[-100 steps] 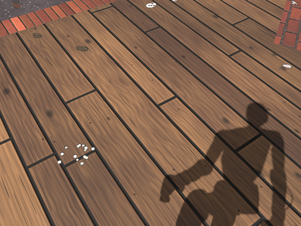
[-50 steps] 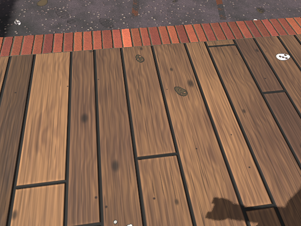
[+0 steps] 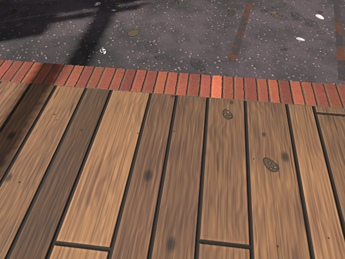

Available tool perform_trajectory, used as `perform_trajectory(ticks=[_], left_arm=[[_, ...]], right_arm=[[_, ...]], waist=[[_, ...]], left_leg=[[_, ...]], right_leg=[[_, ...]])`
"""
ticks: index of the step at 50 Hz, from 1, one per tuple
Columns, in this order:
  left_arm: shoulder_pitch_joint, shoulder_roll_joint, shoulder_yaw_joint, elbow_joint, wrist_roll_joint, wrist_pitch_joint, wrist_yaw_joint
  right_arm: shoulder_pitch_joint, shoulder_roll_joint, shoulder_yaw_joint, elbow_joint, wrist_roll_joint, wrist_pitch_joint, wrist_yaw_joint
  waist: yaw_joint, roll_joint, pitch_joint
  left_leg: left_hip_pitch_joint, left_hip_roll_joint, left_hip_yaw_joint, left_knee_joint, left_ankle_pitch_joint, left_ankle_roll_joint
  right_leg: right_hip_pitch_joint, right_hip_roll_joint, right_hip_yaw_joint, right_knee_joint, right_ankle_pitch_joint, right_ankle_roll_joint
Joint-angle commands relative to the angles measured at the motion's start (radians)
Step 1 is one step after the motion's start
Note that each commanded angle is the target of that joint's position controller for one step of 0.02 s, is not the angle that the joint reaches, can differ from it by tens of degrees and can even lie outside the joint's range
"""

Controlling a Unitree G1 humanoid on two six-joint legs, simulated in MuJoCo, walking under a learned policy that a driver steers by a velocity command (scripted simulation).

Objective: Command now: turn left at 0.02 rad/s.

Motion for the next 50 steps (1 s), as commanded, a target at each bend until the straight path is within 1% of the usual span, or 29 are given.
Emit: perform_trajectory(ticks=[1, 10, 20, 33, 50], left_arm=[[0.021, 0.085, 0.014, -0.006, -0.001, -0.008, 0.008], [0.031, 0.069, 0.01, 0.056, -0.002, 0.0, 0.018], [0.03, 0.047, 0.006, 0.099, -0.003, 0.005, 0.024], [0.042, 0.024, 0.002, 0.135, -0.004, 0.008, 0.028], [0.068, 0.003, -0.003, 0.157, -0.004, 0.008, 0.031]], right_arm=[[0.047, -0.093, -0.017, 0.0, 0.001, -0.008, -0.006], [0.084, -0.069, -0.005, 0.065, 0.0, -0.005, -0.014], [0.117, -0.046, 0.003, 0.108, -0.001, -0.004, -0.021], [0.144, -0.019, 0.007, 0.135, -0.002, -0.004, -0.024], [0.178, 0.003, 0.009, 0.145, -0.002, -0.007, -0.025]], waist=[[-0.009, -0.013, 0.023], [-0.008, 0.002, 0.03], [-0.01, 0.005, 0.047], [-0.013, 0.006, 0.06], [-0.013, 0.009, 0.073]], left_leg=[[-0.097, 0.123, -0.109, -0.094, 0.086, 0.036], [-0.083, 0.124, -0.094, -0.084, 0.144, 0.029], [-0.076, 0.126, -0.088, -0.08, 0.16, 0.025], [-0.072, 0.128, -0.084, -0.084, 0.153, 0.025], [-0.074, 0.129, -0.083, -0.089, 0.156, 0.026]], right_leg=[[0.079, -0.093, 0.114, -0.047, 0.037, -0.018], [0.101, -0.096, 0.111, -0.029, 0.089, -0.028], [0.101, -0.093, 0.109, -0.022, 0.097, -0.028], [0.094, -0.09, 0.108, -0.022, 0.081, -0.025], [0.088, -0.09, 0.106, -0.018, 0.071, -0.02]])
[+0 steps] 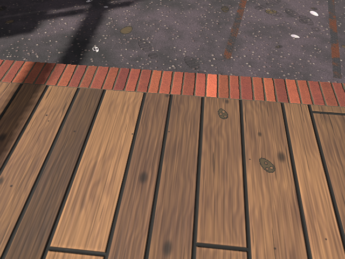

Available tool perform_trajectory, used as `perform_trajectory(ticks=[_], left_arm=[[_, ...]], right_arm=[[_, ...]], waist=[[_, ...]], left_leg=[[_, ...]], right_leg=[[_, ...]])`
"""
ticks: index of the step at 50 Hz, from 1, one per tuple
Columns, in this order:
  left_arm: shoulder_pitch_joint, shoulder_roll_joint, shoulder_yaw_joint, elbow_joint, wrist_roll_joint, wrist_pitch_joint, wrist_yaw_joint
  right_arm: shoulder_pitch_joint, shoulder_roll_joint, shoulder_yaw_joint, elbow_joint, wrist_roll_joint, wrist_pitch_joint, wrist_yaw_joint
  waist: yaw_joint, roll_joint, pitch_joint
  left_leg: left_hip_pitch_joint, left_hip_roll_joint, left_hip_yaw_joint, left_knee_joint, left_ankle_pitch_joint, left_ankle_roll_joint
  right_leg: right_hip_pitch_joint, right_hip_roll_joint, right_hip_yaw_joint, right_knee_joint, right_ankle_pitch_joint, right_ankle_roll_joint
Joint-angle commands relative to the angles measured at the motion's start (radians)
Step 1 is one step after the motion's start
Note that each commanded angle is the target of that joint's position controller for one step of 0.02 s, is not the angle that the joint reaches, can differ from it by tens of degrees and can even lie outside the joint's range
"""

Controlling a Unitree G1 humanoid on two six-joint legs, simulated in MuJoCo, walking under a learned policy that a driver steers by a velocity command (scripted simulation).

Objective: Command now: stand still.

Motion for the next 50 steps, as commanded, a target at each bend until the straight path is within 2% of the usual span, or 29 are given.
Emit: perform_trajectory(ticks=[1, 10, 12, 15, 18, 21, 23, 25, 26, 27, 28, 29, 30, 31, 32, 33, 34, 37, 41, 46, 48, 50], left_arm=[[0.068, 0.07, 0.009, -0.003, 0.0, -0.003, 0.002], [0.079, 0.063, 0.007, 0.002, -0.001, -0.003, 0.004], [0.068, 0.067, 0.008, -0.008, -0.002, -0.002, 0.002], [0.002, 0.089, 0.018, -0.071, -0.002, -0.003, -0.001], [-0.011, 0.085, 0.026, -0.121, 0.006, 0.004, -0.002], [-0.001, 0.071, 0.034, -0.158, 0.023, 0.012, -0.007], [-0.022, 0.059, 0.038, -0.185, 0.026, 0.012, -0.013], [0.004, 0.05, 0.04, -0.195, 0.014, 0.0, -0.016], [0.04, 0.071, 0.049, -0.192, 0.01, -0.01, -0.015], [0.073, 0.191, 0.083, -0.205, 0.016, -0.021, -0.011], [0.168, 0.256, 0.099, -0.195, 0.016, -0.016, -0.019], [0.16, 0.24, 0.091, -0.188, 0.007, -0.013, -0.02], [0.102, 0.231, 0.098, -0.21, 0.008, -0.004, -0.013], [0.041, 0.224, 0.1, -0.236, 0.012, 0.008, -0.009], [0.0, 0.195, 0.094, -0.255, 0.009, 0.014, -0.008], [-0.016, 0.174, 0.089, -0.266, 0.009, 0.013, -0.01], [0.005, 0.17, 0.09, -0.263, 0.007, 0.006, -0.013], [0.065, 0.204, 0.103, -0.252, 0.006, -0.017, -0.02], [0.085, 0.233, 0.116, -0.268, 0.011, -0.027, -0.03], [0.071, 0.26, 0.132, -0.305, 0.016, -0.035, -0.042], [0.029, 0.265, 0.136, -0.332, 0.017, -0.038, -0.048], [-0.033, 0.247, 0.132, -0.357, 0.015, -0.038, -0.048]], right_arm=[[0.093, -0.069, -0.009, -0.001, 0.0, -0.003, -0.002], [0.109, -0.061, -0.009, -0.001, 0.0, -0.005, -0.002], [0.1, -0.078, -0.017, -0.01, -0.001, -0.005, -0.007], [0.081, -0.122, -0.042, -0.044, -0.003, 0.001, -0.021], [0.095, -0.163, -0.074, -0.064, -0.008, 0.017, -0.035], [0.056, -0.168, -0.089, -0.1, -0.015, 0.025, -0.043], [0.032, -0.175, -0.093, -0.118, -0.02, 0.019, -0.041], [-0.001, -0.195, -0.1, -0.131, -0.019, 0.017, -0.035], [0.001, -0.199, -0.103, -0.134, -0.019, 0.016, -0.029], [0.006, -0.177, -0.101, -0.168, -0.008, 0.015, -0.021], [-0.049, -0.14, -0.093, -0.215, 0.007, 0.029, -0.017], [-0.04, -0.127, -0.086, -0.217, -0.005, 0.041, -0.013], [-0.054, -0.11, -0.079, -0.218, -0.008, 0.039, -0.005], [-0.088, -0.117, -0.079, -0.23, -0.012, 0.026, 0.005], [-0.111, -0.157, -0.088, -0.247, -0.024, 0.013, 0.016], [-0.111, -0.173, -0.093, -0.251, -0.031, 0.007, 0.027], [-0.114, -0.175, -0.094, -0.257, -0.031, 0.002, 0.035], [-0.152, -0.154, -0.09, -0.281, -0.026, -0.009, 0.045], [-0.228, -0.163, -0.09, -0.329, -0.023, -0.017, 0.05], [-0.289, -0.168, -0.085, -0.386, -0.015, -0.034, 0.058], [-0.258, -0.172, -0.084, -0.395, -0.006, -0.043, 0.055], [-0.106, -0.162, -0.084, -0.353, 0.002, -0.055, 0.042]], waist=[[0.0, 0.008, 0.06], [0.0, 0.009, 0.063], [-0.002, 0.011, 0.07], [-0.012, 0.032, 0.054], [-0.02, 0.08, 0.054], [-0.009, 0.134, 0.066], [-0.009, 0.104, 0.088], [0.018, 0.079, 0.064], [0.035, 0.04, 0.034], [0.04, -0.16, 0.001], [0.087, -0.302, -0.073], [0.03, -0.143, -0.092], [0.022, -0.069, -0.054], [0.009, -0.033, -0.019], [0.0, -0.061, 0.0], [-0.004, -0.101, -0.005], [-0.001, -0.106, -0.013], [0.011, -0.072, -0.018], [0.035, -0.108, -0.009], [0.042, -0.11, -0.01], [0.015, -0.114, -0.014], [-0.072, -0.078, -0.024]], left_leg=[[-0.126, 0.121, -0.089, -0.08, 0.2, 0.022], [-0.124, 0.122, -0.088, -0.08, 0.215, 0.023], [-0.108, 0.119, -0.071, -0.07, 0.215, 0.022], [-0.079, 0.134, -0.058, -0.027, 0.25, 0.041], [-0.089, 0.208, -0.082, 0.004, 0.275, 0.097], [-0.151, 0.334, -0.137, 0.024, 0.381, 0.183], [-0.14, 0.367, -0.13, 0.053, 0.483, 0.2], [-0.151, 0.324, -0.059, 0.125, 0.515, 0.142], [-0.179, 0.268, -0.002, 0.227, 0.469, 0.093], [-0.319, 0.133, 0.116, 0.477, 0.273, 0.012], [-0.461, -0.056, 0.118, 0.745, -0.372, -0.032], [-0.448, 0.008, -0.014, 0.836, -0.353, -0.024], [-0.482, 0.025, -0.016, 0.851, -0.275, -0.022], [-0.516, 0.056, -0.029, 0.796, -0.19, -0.017], [-0.525, 0.074, -0.029, 0.729, -0.129, -0.016], [-0.505, 0.071, -0.014, 0.692, -0.085, -0.023], [-0.502, 0.066, -0.009, 0.661, -0.057, -0.03], [-0.515, 0.06, -0.005, 0.55, -0.028, -0.057], [-0.528, 0.054, -0.003, 0.443, -0.007, -0.078], [-0.447, 0.036, -0.006, 0.319, -0.022, -0.073], [-0.323, 0.019, -0.009, 0.229, -0.034, -0.058], [-0.046, 0.003, 0.024, 0.049, 0.073, -0.038]], right_leg=[[0.055, -0.097, 0.095, -0.042, 0.129, -0.027], [0.053, -0.098, 0.092, -0.037, 0.134, -0.024], [0.019, -0.089, 0.098, -0.02, 0.14, -0.028], [-0.076, -0.055, 0.09, 0.068, 0.133, -0.036], [-0.177, -0.008, 0.053, 0.211, 0.052, -0.039], [-0.234, -0.002, 0.017, 0.393, -0.209, -0.059], [-0.27, -0.02, -0.01, 0.404, -0.326, -0.072], [-0.17, -0.007, -0.038, 0.264, -0.19, -0.08], [-0.075, 0.002, 0.003, 0.155, -0.064, -0.092], [0.029, -0.155, 0.299, 0.033, 0.231, -0.162], [0.124, -0.366, 0.622, -0.081, 0.61, -0.314], [0.104, -0.349, 0.574, -0.078, 0.504, -0.324], [0.054, -0.298, 0.499, -0.09, 0.229, -0.308], [0.026, -0.238, 0.461, -0.138, -0.056, -0.269], [0.015, -0.2, 0.446, -0.187, -0.227, -0.244], [0.015, -0.17, 0.426, -0.219, -0.26, -0.235], [0.034, -0.163, 0.42, -0.231, -0.252, -0.238], [0.076, -0.16, 0.42, -0.246, -0.235, -0.251], [0.065, -0.163, 0.457, -0.265, -0.298, -0.263], [-0.009, -0.149, 0.495, -0.225, -0.321, -0.26], [-0.093, -0.13, 0.507, -0.193, -0.33, -0.241], [-0.243, -0.07, 0.463, -0.107, -0.344, -0.188]])
Over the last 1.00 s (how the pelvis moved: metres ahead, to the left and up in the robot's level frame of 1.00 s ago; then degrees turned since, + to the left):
0.03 0.00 0.00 0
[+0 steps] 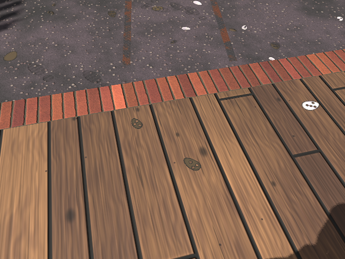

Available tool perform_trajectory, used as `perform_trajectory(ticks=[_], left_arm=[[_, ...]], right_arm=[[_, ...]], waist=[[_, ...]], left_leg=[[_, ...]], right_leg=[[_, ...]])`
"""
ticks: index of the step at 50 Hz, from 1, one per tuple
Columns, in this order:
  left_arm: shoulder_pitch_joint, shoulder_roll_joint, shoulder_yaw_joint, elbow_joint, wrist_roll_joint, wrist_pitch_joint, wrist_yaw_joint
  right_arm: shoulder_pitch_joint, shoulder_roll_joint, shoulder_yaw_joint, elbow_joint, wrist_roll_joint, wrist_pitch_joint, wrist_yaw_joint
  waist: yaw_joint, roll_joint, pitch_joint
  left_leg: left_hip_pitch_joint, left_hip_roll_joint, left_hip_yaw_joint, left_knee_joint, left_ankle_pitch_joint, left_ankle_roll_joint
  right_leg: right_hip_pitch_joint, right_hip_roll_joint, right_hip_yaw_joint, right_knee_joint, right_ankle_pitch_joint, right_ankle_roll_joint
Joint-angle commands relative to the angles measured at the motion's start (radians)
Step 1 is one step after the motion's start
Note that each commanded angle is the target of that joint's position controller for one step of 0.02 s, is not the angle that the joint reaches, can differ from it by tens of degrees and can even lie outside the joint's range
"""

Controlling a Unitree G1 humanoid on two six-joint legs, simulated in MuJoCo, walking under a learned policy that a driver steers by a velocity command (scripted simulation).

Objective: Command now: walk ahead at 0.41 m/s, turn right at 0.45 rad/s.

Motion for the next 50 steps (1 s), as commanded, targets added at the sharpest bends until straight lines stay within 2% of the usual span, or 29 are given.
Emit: perform_trajectory(ticks=[1, 2, 3, 4, 5, 6, 8, 10, 13, 16, 18, 20, 21, 22, 23, 24, 25, 26, 27, 28, 29, 30, 31, 34, 37, 40, 43, 47, 50], left_arm=[[-0.106, 0.096, 0.017, -0.095, -0.003, -0.024, 0.002], [-0.09, 0.003, -0.011, -0.109, -0.007, -0.038, 0.002], [-0.085, -0.007, -0.019, -0.133, -0.01, -0.047, 0.0], [-0.059, 0.048, -0.013, -0.128, 0.007, -0.048, -0.008], [-0.08, 0.078, -0.009, -0.115, 0.018, -0.048, -0.02], [-0.085, 0.074, -0.01, -0.105, 0.019, -0.05, -0.03], [-0.096, 0.066, -0.014, -0.098, 0.029, -0.043, -0.044], [-0.136, 0.053, -0.021, -0.113, 0.028, -0.036, -0.047], [-0.259, 0.039, -0.035, -0.156, 0.028, -0.031, -0.049], [-0.386, 0.003, -0.059, -0.198, 0.019, -0.03, -0.054], [-0.432, 0.005, -0.064, -0.214, 0.01, -0.03, -0.053], [-0.417, 0.006, -0.066, -0.205, 0.009, -0.035, -0.043], [-0.375, 0.014, -0.063, -0.189, 0.01, -0.039, -0.033], [-0.294, 0.03, -0.056, -0.157, 0.012, -0.046, -0.023], [-0.164, 0.046, -0.048, -0.108, 0.019, -0.057, -0.013], [-0.047, 0.087, -0.038, -0.072, 0.039, -0.071, -0.002], [0.083, 0.175, -0.022, -0.057, 0.06, -0.078, 0.007], [0.098, 0.201, -0.009, -0.045, 0.004, -0.063, -0.001], [0.014, 0.142, -0.018, -0.067, -0.027, -0.052, -0.003], [-0.1, 0.068, -0.043, -0.079, -0.023, -0.055, 0.0], [-0.146, 0.016, -0.061, -0.077, -0.016, -0.058, 0.005], [-0.165, 0.001, -0.069, -0.072, -0.016, -0.061, 0.014], [-0.164, 0.008, -0.07, -0.063, -0.012, -0.064, 0.02], [-0.158, 0.061, -0.058, -0.064, -0.011, -0.076, 0.027], [-0.147, 0.063, -0.054, -0.066, -0.007, -0.06, 0.039], [-0.117, 0.07, -0.048, -0.062, -0.003, -0.039, 0.05], [-0.09, 0.093, -0.038, -0.06, 0.001, -0.025, 0.052], [-0.08, 0.126, -0.024, -0.065, 0.007, -0.003, 0.045], [-0.091, 0.156, -0.011, -0.07, 0.005, 0.013, 0.044]], right_arm=[[0.196, -0.088, -0.023, -0.004, 0.002, -0.031, -0.024], [0.282, -0.159, -0.035, 0.001, -0.019, -0.041, -0.036], [0.3, -0.263, -0.054, 0.001, -0.032, -0.036, -0.038], [0.251, -0.237, -0.06, 0.009, -0.034, -0.029, -0.032], [0.188, -0.15, -0.04, -0.013, -0.016, -0.034, -0.017], [0.166, -0.115, -0.03, -0.016, -0.007, -0.041, -0.007], [0.197, -0.092, -0.021, 0.002, -0.008, -0.056, -0.007], [0.263, -0.082, -0.019, 0.034, -0.002, -0.066, 0.001], [0.328, -0.073, -0.015, 0.063, 0.005, -0.068, 0.005], [0.367, -0.077, -0.014, 0.085, 0.004, -0.064, 0.003], [0.391, -0.099, -0.017, 0.1, 0.002, -0.062, 0.0], [0.399, -0.101, -0.015, 0.117, 0.001, -0.056, -0.004], [0.397, -0.106, -0.014, 0.125, 0.002, -0.053, -0.006], [0.395, -0.114, -0.014, 0.131, 0.006, -0.051, -0.01], [0.377, -0.118, -0.013, 0.133, 0.016, -0.047, -0.012], [0.372, -0.104, -0.006, 0.123, 0.027, -0.048, -0.014], [0.417, -0.034, 0.011, 0.087, 0.031, -0.045, -0.017], [0.563, -0.022, 0.007, 0.131, 0.071, -0.026, -0.027], [0.497, -0.081, -0.01, 0.142, 0.037, -0.01, -0.032], [0.41, -0.037, 0.001, 0.122, 0.025, -0.007, -0.028], [0.37, -0.022, 0.003, 0.122, 0.011, -0.001, -0.025], [0.349, -0.026, -0.003, 0.121, -0.004, 0.014, -0.019], [0.374, -0.015, -0.004, 0.135, -0.014, 0.03, -0.013], [0.376, -0.012, -0.015, 0.131, -0.012, 0.056, -0.007], [0.284, -0.028, -0.025, 0.094, -0.016, 0.075, -0.005], [0.184, -0.024, -0.021, 0.049, -0.019, 0.091, 0.005], [0.124, -0.022, -0.017, 0.012, -0.018, 0.099, 0.013], [0.087, -0.032, -0.018, -0.034, -0.011, 0.102, 0.021], [0.092, -0.032, -0.018, -0.063, -0.002, 0.093, 0.026]], waist=[[-0.153, -0.008, 0.027], [-0.174, 0.171, -0.012], [-0.149, 0.253, 0.008], [-0.09, 0.204, 0.08], [-0.071, 0.104, 0.136], [-0.061, 0.078, 0.143], [-0.062, 0.113, 0.11], [-0.067, 0.115, 0.089], [-0.089, 0.115, 0.096], [-0.117, 0.133, 0.113], [-0.125, 0.141, 0.122], [-0.11, 0.137, 0.127], [-0.089, 0.139, 0.106], [-0.056, 0.139, 0.063], [0.006, 0.116, -0.001], [0.047, 0.103, -0.08], [0.052, -0.081, -0.24], [0.014, -0.215, -0.421], [-0.006, -0.051, -0.314], [-0.034, -0.06, -0.153], [-0.058, -0.033, -0.047], [-0.081, -0.042, 0.001], [-0.098, -0.05, 0.008], [-0.129, -0.058, -0.025], [-0.117, -0.08, 0.003], [-0.088, -0.09, 0.033], [-0.065, -0.075, 0.035], [-0.045, -0.082, 0.023], [-0.054, -0.079, 0.013]], left_leg=[[0.435, 0.018, 0.006, -0.181, 0.038, 0.023], [0.519, 0.241, -0.258, -0.324, -0.223, 0.051], [0.507, 0.415, -0.647, -0.469, -0.512, 0.139], [0.408, 0.438, -0.698, -0.472, -0.591, 0.208], [0.342, 0.371, -0.584, -0.464, -0.517, 0.197], [0.314, 0.303, -0.444, -0.465, -0.375, 0.171], [0.327, 0.226, -0.269, -0.459, -0.075, 0.15], [0.363, 0.208, -0.193, -0.437, 0.143, 0.16], [0.394, 0.205, -0.128, -0.43, 0.366, 0.183], [0.369, 0.185, -0.066, -0.424, 0.488, 0.18], [0.374, 0.199, -0.055, -0.415, 0.529, 0.177], [0.385, 0.21, -0.035, -0.352, 0.734, 0.164], [0.397, 0.209, -0.024, -0.288, 0.885, 0.149], [0.416, 0.2, -0.02, -0.199, 0.998, 0.13], [0.396, 0.17, 0.007, -0.052, 1.002, 0.106], [0.259, 0.137, 0.021, 0.11, 0.797, 0.087], [0.047, 0.06, 0.073, 0.424, 0.166, 0.063], [-0.066, -0.058, 0.017, 0.711, -0.341, 0.048], [-0.082, -0.005, -0.048, 0.726, -0.256, 0.049], [-0.114, 0.022, -0.04, 0.687, -0.208, 0.046], [-0.096, 0.051, -0.038, 0.619, -0.17, 0.041], [-0.06, 0.068, -0.035, 0.555, -0.142, 0.036], [0.01, 0.058, -0.019, 0.535, -0.109, 0.032], [0.03, 0.03, 0.011, 0.535, -0.055, 0.023], [-0.049, 0.049, 0.024, 0.487, -0.014, 0.022], [-0.091, 0.068, 0.041, 0.385, 0.014, 0.018], [-0.079, 0.066, 0.067, 0.297, -0.02, 0.024], [-0.037, 0.05, 0.106, 0.205, -0.107, 0.041], [0.044, 0.03, 0.128, 0.049, -0.089, 0.065]], right_leg=[[-0.361, -0.123, 0.183, 0.021, -0.325, -0.083], [-0.437, -0.022, 0.032, 0.302, -0.344, -0.034], [-0.594, 0.056, -0.071, 0.495, -0.354, -0.021], [-0.619, -0.048, -0.065, 0.621, -0.273, -0.03], [-0.606, -0.08, -0.059, 0.651, -0.181, -0.027], [-0.575, -0.095, -0.066, 0.634, -0.116, -0.011], [-0.542, -0.104, -0.108, 0.656, -0.015, 0.015], [-0.564, -0.116, -0.14, 0.667, 0.032, 0.028], [-0.601, -0.15, -0.215, 0.582, 0.075, 0.053], [-0.516, -0.153, -0.276, 0.388, 0.129, 0.059], [-0.444, -0.141, -0.298, 0.281, 0.129, 0.043], [-0.349, -0.111, -0.317, 0.206, 0.122, 0.015], [-0.275, -0.087, -0.32, 0.18, 0.12, -0.002], [-0.181, -0.058, -0.319, 0.139, 0.139, -0.019], [-0.018, -0.044, -0.323, 0.048, 0.242, -0.04], [0.208, -0.132, -0.258, 0.049, 0.38, -0.059], [0.49, -0.446, 0.014, 0.167, 0.857, -0.118], [0.593, -0.61, 0.277, 0.128, 1.081, -0.275], [0.436, -0.532, 0.17, 0.076, 0.993, -0.253], [0.29, -0.487, 0.063, 0.021, 0.915, -0.22], [0.158, -0.44, -0.015, -0.034, 0.862, -0.174], [0.07, -0.402, -0.079, -0.074, 0.814, -0.143], [0.002, -0.383, -0.13, -0.092, 0.816, -0.122], [-0.032, -0.379, -0.206, -0.106, 0.834, -0.138], [-0.039, -0.38, -0.245, -0.13, 0.614, -0.144], [-0.025, -0.387, -0.252, -0.156, 0.372, -0.148], [0.004, -0.414, -0.256, -0.143, 0.289, -0.163], [0.046, -0.449, -0.263, -0.08, 0.304, -0.164], [0.062, -0.456, -0.285, 0.007, 0.316, -0.121]])
Over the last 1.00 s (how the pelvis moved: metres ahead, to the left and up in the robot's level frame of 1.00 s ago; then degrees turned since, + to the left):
0.08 -0.02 0.00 -23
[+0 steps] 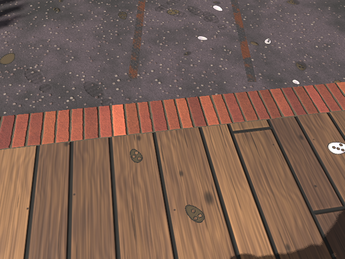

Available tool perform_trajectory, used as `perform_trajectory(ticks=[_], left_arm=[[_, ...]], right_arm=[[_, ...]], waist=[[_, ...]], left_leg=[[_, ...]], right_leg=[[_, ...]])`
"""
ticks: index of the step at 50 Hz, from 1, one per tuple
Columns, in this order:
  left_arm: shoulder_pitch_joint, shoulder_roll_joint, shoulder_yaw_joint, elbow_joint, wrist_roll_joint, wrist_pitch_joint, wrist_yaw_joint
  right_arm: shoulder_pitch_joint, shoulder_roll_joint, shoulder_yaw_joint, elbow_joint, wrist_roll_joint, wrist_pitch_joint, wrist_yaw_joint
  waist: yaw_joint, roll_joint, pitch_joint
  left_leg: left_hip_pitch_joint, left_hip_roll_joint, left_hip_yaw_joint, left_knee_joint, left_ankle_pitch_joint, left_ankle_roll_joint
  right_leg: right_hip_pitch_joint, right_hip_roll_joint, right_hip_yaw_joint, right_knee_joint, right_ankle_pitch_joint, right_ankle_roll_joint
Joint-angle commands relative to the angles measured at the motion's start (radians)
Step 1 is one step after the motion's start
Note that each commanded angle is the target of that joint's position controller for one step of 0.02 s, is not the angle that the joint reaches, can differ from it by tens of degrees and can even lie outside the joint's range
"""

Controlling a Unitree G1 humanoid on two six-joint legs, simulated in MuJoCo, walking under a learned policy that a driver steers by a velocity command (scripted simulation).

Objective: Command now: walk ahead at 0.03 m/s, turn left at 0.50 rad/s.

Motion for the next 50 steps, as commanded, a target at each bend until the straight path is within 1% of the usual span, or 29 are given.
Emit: perform_trajectory(ticks=[1, 2, 3, 4, 5, 6, 7, 9, 12, 16, 23, 25, 27, 28, 29, 30, 31, 32, 34, 37, 39, 41, 42, 43, 44, 45, 46, 47, 50], left_arm=[[0.042, 0.17, 0.047, -0.035, 0.0, 0.012, 0.001], [0.07, 0.149, 0.045, -0.032, 0.004, 0.018, -0.003], [0.071, 0.064, 0.026, -0.087, -0.006, 0.021, -0.012], [-0.043, 0.082, 0.024, -0.113, -0.006, 0.038, 0.002], [-0.039, 0.088, 0.025, -0.114, -0.007, 0.049, 0.0], [-0.03, 0.083, 0.025, -0.107, -0.017, 0.048, -0.004], [-0.028, 0.095, 0.029, -0.106, -0.016, 0.042, -0.005], [-0.004, 0.119, 0.036, -0.098, 0.006, 0.043, -0.012], [-0.014, 0.102, 0.033, -0.114, -0.005, 0.052, -0.015], [-0.06, 0.103, 0.029, -0.145, -0.007, 0.06, -0.008], [-0.054, 0.092, 0.016, -0.159, -0.021, 0.05, -0.003], [-0.024, 0.088, 0.011, -0.158, -0.016, 0.04, -0.007], [0.046, 0.054, 0.0, -0.135, -0.006, 0.022, -0.009], [0.063, 0.092, 0.002, -0.138, 0.005, 0.008, 0.0], [0.081, 0.202, 0.02, -0.149, 0.009, -0.003, 0.002], [0.081, 0.231, 0.033, -0.12, 0.015, -0.004, -0.002], [0.032, 0.165, 0.014, -0.124, 0.003, -0.012, -0.006], [-0.03, 0.11, -0.002, -0.13, -0.008, -0.019, -0.009], [-0.059, 0.084, -0.014, -0.131, -0.013, -0.029, -0.007], [0.007, 0.088, -0.018, -0.091, -0.015, -0.034, -0.007], [0.054, 0.102, -0.015, -0.065, -0.013, -0.027, -0.007], [0.058, 0.106, -0.015, -0.051, -0.017, -0.018, -0.005], [0.047, 0.109, -0.015, -0.045, -0.022, -0.014, -0.004], [0.05, 0.102, -0.017, -0.043, -0.022, -0.017, -0.004], [0.06, 0.092, -0.02, -0.05, -0.017, -0.022, -0.006], [0.124, 0.062, -0.023, -0.025, -0.026, -0.015, -0.01], [0.091, 0.085, -0.021, -0.002, -0.018, -0.01, -0.005], [0.062, 0.091, -0.017, 0.005, -0.016, -0.005, -0.002], [0.06, 0.082, -0.017, 0.034, -0.018, 0.0, -0.004]], right_arm=[[0.045, -0.065, -0.012, -0.074, 0.007, -0.026, 0.002], [0.078, -0.113, -0.024, -0.067, 0.0, -0.04, -0.007], [0.091, -0.259, -0.057, -0.087, -0.008, -0.048, -0.02], [0.174, -0.28, -0.072, -0.063, 0.003, -0.045, -0.025], [0.179, -0.25, -0.065, -0.057, 0.011, -0.041, -0.03], [0.112, -0.218, -0.055, -0.068, 0.015, -0.035, -0.035], [0.042, -0.199, -0.048, -0.088, 0.018, -0.029, -0.038], [0.004, -0.173, -0.039, -0.113, 0.023, -0.03, -0.035], [0.047, -0.202, -0.047, -0.108, 0.023, -0.04, -0.029], [0.084, -0.223, -0.053, -0.109, 0.013, -0.037, -0.03], [0.052, -0.218, -0.044, -0.117, -0.004, -0.03, -0.024], [0.057, -0.218, -0.043, -0.107, -0.003, -0.023, -0.022], [0.023, -0.185, -0.03, -0.108, 0.006, -0.015, -0.026], [0.019, -0.119, -0.009, -0.121, 0.009, -0.023, -0.031], [0.011, -0.077, 0.003, -0.143, 0.022, -0.035, -0.037], [-0.036, -0.169, -0.02, -0.151, -0.013, -0.043, -0.041], [0.001, -0.174, -0.026, -0.128, -0.008, -0.047, -0.036], [0.047, -0.16, -0.022, -0.093, -0.001, -0.047, -0.029], [0.09, -0.147, -0.02, -0.053, -0.005, -0.04, -0.018], [0.043, -0.095, 0.002, -0.043, 0.005, -0.034, -0.021], [0.008, -0.085, 0.011, -0.039, 0.015, -0.03, -0.03], [0.011, -0.089, 0.016, -0.023, 0.022, -0.029, -0.039], [0.028, -0.086, 0.02, -0.009, 0.019, -0.034, -0.044], [0.036, -0.114, 0.017, 0.002, 0.01, -0.041, -0.051], [0.061, -0.162, 0.011, 0.011, 0.001, -0.051, -0.058], [0.04, -0.183, 0.005, 0.043, 0.019, -0.05, -0.056], [0.027, -0.142, 0.011, 0.044, 0.023, -0.051, -0.05], [0.029, -0.124, 0.017, 0.054, 0.02, -0.054, -0.049], [0.045, -0.128, 0.019, 0.098, 0.019, -0.059, -0.06]], waist=[[-0.022, -0.054, -0.078], [-0.026, 0.041, -0.09], [-0.005, 0.318, -0.091], [-0.088, 0.242, -0.062], [-0.061, 0.138, -0.06], [-0.03, 0.11, -0.04], [-0.002, 0.11, -0.032], [0.007, 0.116, -0.083], [-0.004, 0.084, -0.105], [-0.031, 0.124, -0.083], [-0.039, 0.144, -0.095], [-0.03, 0.138, -0.111], [0.031, 0.091, -0.059], [0.036, -0.036, -0.023], [0.044, -0.21, -0.024], [0.038, -0.14, 0.08], [-0.009, -0.086, 0.09], [-0.042, -0.078, 0.082], [-0.052, -0.133, 0.026], [-0.02, -0.115, -0.033], [0.009, -0.137, -0.055], [0.004, -0.138, -0.058], [-0.016, -0.116, -0.056], [-0.019, -0.082, -0.064], [-0.009, -0.025, -0.098], [0.041, 0.093, -0.075], [0.001, 0.069, -0.037], [-0.013, 0.059, -0.009], [-0.008, 0.061, -0.019]], left_leg=[[0.097, -0.023, 0.013, -0.224, 0.11, 0.028], [0.187, 0.021, -0.09, -0.355, 0.202, 0.048], [0.306, 0.299, -0.468, -0.401, 0.565, 0.151], [0.276, 0.368, -0.522, -0.394, 0.788, 0.289], [0.275, 0.32, -0.444, -0.38, 0.795, 0.301], [0.247, 0.256, -0.377, -0.388, 0.722, 0.266], [0.247, 0.201, -0.338, -0.393, 0.668, 0.225], [0.274, 0.159, -0.309, -0.38, 0.735, 0.212], [0.296, 0.152, -0.331, -0.375, 0.709, 0.214], [0.288, 0.148, -0.403, -0.386, 0.555, 0.221], [0.18, 0.138, -0.436, -0.362, 0.508, 0.202], [0.136, 0.116, -0.469, -0.382, 0.191, 0.192], [-0.044, 0.051, -0.475, -0.367, -0.173, 0.14], [-0.149, -0.02, -0.41, -0.244, -0.199, 0.081], [-0.249, -0.183, -0.214, -0.017, -0.161, 0.032], [-0.239, -0.152, -0.226, 0.086, -0.141, 0.022], [-0.178, -0.122, -0.252, 0.128, -0.083, 0.014], [-0.124, -0.101, -0.241, 0.134, -0.026, -0.003], [-0.059, -0.094, -0.177, 0.133, 0.022, -0.032], [0.028, -0.071, -0.102, -0.004, 0.029, -0.057], [0.066, -0.073, -0.074, -0.098, 0.023, -0.054], [0.124, -0.072, -0.059, -0.232, 0.101, -0.042], [0.201, -0.055, -0.072, -0.346, 0.241, -0.034], [0.293, -0.01, -0.133, -0.393, 0.358, -0.024], [0.399, 0.076, -0.216, -0.364, 0.538, -0.012], [0.349, 0.083, -0.216, -0.289, 0.586, 0.03], [0.316, 0.068, -0.209, -0.296, 0.533, 0.031], [0.289, 0.06, -0.205, -0.312, 0.507, 0.025], [0.276, 0.051, -0.202, -0.336, 0.525, 0.022]], right_leg=[[0.066, -0.285, 0.173, -0.023, 0.29, -0.082], [0.001, -0.234, 0.122, 0.1, 0.178, -0.012], [-0.249, -0.067, 0.033, 0.349, -0.201, 0.076], [-0.35, 0.029, 0.169, 0.532, -0.405, 0.095], [-0.364, 0.011, 0.242, 0.62, -0.358, 0.101], [-0.364, 0.0, 0.272, 0.624, -0.27, 0.099], [-0.372, -0.006, 0.287, 0.602, -0.202, 0.094], [-0.348, 0.013, 0.281, 0.634, -0.142, 0.097], [-0.347, 0.016, 0.296, 0.601, -0.123, 0.11], [-0.348, 0.024, 0.31, 0.481, -0.141, 0.117], [-0.141, 0.051, 0.29, 0.284, -0.171, 0.077], [-0.041, 0.069, 0.265, 0.177, -0.18, 0.056], [0.17, 0.073, 0.25, -0.075, -0.087, 0.023], [0.229, -0.067, 0.427, -0.202, -0.208, 0.001], [0.23, -0.298, 0.758, -0.346, -0.376, -0.075], [0.057, -0.349, 0.818, -0.351, -0.267, -0.146], [0.024, -0.306, 0.745, -0.335, -0.172, -0.152], [0.018, -0.241, 0.635, -0.321, -0.069, -0.124], [0.07, -0.161, 0.487, -0.277, 0.224, -0.097], [0.14, -0.131, 0.381, -0.169, 0.613, -0.098], [0.178, -0.137, 0.381, -0.114, 0.717, -0.101], [0.179, -0.139, 0.397, -0.084, 0.711, -0.086], [0.145, -0.133, 0.396, -0.074, 0.657, -0.061], [0.091, -0.126, 0.404, -0.077, 0.559, -0.028], [0.025, -0.102, 0.394, -0.077, 0.398, -0.005], [0.044, -0.047, 0.365, -0.163, 0.2, 0.005], [0.06, -0.035, 0.355, -0.161, 0.15, 0.011], [0.064, -0.031, 0.353, -0.151, 0.164, 0.014], [0.116, -0.048, 0.353, -0.141, 0.253, 0.014]])
Over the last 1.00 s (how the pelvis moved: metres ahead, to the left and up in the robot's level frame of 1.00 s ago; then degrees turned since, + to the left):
0.30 -0.02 -0.01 8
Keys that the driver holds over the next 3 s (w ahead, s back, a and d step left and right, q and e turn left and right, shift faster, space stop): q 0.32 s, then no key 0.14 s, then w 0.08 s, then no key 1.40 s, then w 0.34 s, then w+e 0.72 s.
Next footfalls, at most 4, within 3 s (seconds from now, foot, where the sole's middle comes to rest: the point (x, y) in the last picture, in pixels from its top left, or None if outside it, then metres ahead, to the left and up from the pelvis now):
0.04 left None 0.04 0.10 -0.77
0.56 right None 0.06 -0.09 -0.77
0.86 left None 0.05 0.12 -0.77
2.72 right None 0.44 0.09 -0.77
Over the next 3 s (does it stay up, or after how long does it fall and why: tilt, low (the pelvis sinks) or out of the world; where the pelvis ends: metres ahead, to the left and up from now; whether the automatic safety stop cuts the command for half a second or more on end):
stays up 0.44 0.12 0.01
